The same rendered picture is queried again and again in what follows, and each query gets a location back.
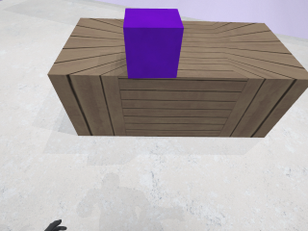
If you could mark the left robot hand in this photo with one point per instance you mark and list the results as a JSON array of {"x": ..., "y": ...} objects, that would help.
[{"x": 54, "y": 226}]

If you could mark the carton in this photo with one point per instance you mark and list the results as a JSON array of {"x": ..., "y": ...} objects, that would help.
[{"x": 153, "y": 40}]

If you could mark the pedestal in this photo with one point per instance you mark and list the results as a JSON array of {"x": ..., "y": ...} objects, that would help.
[{"x": 234, "y": 80}]

